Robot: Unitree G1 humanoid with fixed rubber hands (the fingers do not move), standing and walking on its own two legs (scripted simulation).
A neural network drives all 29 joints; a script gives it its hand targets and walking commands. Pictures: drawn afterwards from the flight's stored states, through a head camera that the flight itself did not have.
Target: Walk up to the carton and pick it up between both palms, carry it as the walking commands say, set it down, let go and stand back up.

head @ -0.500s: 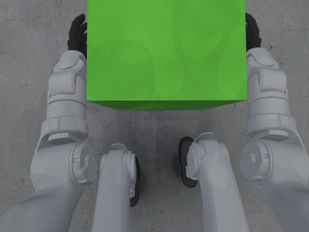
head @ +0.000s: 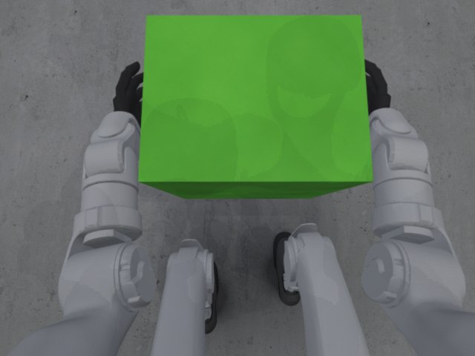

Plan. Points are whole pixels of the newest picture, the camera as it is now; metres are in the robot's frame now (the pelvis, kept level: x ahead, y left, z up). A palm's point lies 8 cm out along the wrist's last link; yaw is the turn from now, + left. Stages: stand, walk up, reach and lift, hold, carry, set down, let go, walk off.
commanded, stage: reach and lift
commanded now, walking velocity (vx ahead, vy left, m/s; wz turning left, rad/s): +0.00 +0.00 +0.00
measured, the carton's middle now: (249, 130) +0.47 -0.03 -0.13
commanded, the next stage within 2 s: none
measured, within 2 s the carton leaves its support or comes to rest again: neither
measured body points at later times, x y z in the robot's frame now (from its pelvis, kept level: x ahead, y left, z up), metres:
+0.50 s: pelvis +0.02 +0.00 +0.07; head +0.25 -0.01 +0.45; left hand +0.49 +0.16 +0.00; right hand +0.46 -0.22 -0.01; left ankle +0.08 +0.12 -0.49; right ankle +0.13 -0.12 -0.49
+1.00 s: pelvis +0.05 +0.00 +0.13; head +0.24 -0.01 +0.54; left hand +0.48 +0.16 +0.07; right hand +0.44 -0.21 +0.06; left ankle +0.08 +0.12 -0.49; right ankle +0.13 -0.12 -0.49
